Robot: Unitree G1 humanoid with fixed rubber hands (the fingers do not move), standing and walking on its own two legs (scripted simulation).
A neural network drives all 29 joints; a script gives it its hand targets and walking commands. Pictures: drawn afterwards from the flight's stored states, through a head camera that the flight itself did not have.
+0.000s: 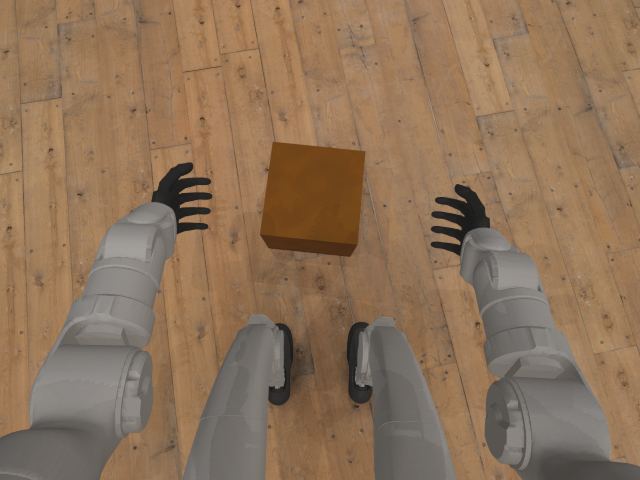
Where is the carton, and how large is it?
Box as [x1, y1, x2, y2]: [260, 142, 364, 256]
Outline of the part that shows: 273,142 260,230 262,238 270,248 349,256 357,244 364,151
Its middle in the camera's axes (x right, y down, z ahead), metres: -0.01 -0.09 +1.02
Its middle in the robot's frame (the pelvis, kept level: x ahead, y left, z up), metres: +0.56 +0.03 -0.59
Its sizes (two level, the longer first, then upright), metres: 0.239 0.233 0.185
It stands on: the floor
